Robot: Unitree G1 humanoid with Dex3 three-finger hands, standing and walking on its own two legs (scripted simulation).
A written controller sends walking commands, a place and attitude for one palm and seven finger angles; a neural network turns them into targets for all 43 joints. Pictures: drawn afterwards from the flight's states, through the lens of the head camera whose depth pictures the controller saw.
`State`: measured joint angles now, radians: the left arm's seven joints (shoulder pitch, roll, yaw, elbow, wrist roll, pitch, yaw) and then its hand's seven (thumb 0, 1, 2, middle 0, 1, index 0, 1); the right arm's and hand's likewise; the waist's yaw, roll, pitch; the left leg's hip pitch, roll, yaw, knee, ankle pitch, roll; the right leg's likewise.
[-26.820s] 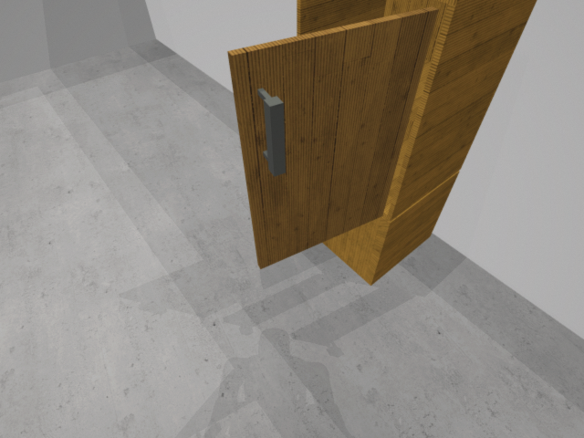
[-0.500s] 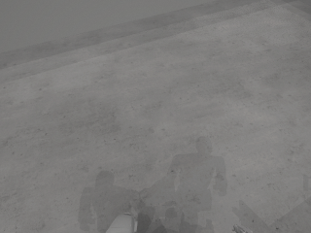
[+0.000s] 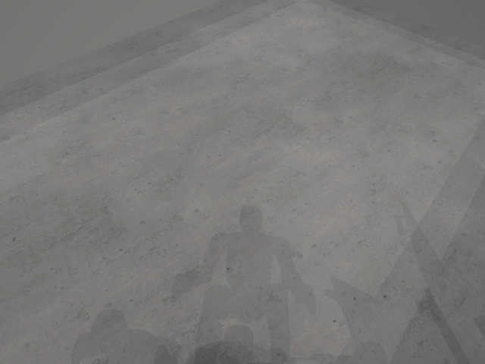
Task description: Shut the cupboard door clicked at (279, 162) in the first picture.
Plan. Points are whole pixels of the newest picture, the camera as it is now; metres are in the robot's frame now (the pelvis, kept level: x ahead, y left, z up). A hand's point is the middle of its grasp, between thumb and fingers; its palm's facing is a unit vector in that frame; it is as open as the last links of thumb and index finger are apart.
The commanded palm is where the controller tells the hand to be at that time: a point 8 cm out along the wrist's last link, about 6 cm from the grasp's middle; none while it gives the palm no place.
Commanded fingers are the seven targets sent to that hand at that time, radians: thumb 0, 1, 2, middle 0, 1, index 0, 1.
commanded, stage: turn to face it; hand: left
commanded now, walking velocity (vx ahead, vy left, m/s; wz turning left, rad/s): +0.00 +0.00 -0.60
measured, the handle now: out of the picture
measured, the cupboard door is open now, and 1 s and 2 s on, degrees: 53 53 53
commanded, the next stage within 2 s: none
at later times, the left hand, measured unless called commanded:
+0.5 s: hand (167, 361) +0.15 +0.15 -0.17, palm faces -0.24 -0.95 -0.21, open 7.4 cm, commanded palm none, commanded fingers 0.00 0.90 0.90 -0.20 -0.30 -0.20 -0.30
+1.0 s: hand (209, 311) +0.24 +0.08 -0.16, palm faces -0.54 -0.79 -0.28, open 7.4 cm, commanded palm none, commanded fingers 0.00 0.90 0.90 -0.20 -0.30 -0.20 -0.30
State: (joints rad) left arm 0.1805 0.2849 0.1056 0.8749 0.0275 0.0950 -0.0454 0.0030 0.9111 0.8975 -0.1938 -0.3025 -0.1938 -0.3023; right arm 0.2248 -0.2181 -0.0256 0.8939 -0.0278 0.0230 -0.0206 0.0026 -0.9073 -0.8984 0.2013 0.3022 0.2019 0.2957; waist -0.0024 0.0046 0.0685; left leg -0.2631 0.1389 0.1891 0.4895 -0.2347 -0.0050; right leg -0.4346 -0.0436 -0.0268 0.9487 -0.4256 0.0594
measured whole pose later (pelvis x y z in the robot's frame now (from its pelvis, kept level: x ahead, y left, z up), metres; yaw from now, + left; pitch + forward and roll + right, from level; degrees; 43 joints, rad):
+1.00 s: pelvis +0.03 -0.04 -0.02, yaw -35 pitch +1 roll -1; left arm 0.15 0.23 0.06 0.88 0.02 0.04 -0.03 0.00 0.91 0.90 -0.20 -0.30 -0.20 -0.30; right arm 0.22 -0.28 -0.06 0.92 -0.01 0.07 -0.02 0.00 -0.91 -0.90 0.20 0.30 0.20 0.30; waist -0.01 0.07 0.08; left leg -0.37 0.15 0.13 0.92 -0.53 -0.06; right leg -0.31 0.00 -0.06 0.63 -0.35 -0.02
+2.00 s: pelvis +0.04 -0.05 +0.00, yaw -66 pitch +2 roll +1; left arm 0.18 0.19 0.04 0.91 0.02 0.03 0.00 0.00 0.91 0.90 -0.20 -0.30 -0.20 -0.30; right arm 0.21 -0.25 -0.05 0.93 -0.01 0.06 -0.01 0.00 -0.91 -0.90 0.20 0.30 0.20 0.29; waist -0.02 0.04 0.06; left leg -0.51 0.08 0.03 1.06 -0.39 -0.09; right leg -0.25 0.01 0.01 0.48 -0.26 -0.03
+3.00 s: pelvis +0.03 -0.19 +0.00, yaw -77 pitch +1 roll -2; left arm 0.30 0.16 0.03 1.11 0.02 -0.05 0.00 0.00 0.93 0.90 -0.20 -0.30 -0.20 -0.30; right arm 0.23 -0.19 -0.04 1.02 -0.03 0.00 0.02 0.00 -0.91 -0.90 0.19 0.30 0.19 0.29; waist -0.02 0.02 0.04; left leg -0.55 0.10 0.10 0.83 -0.28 -0.04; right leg -0.02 0.06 -0.12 0.31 -0.31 -0.05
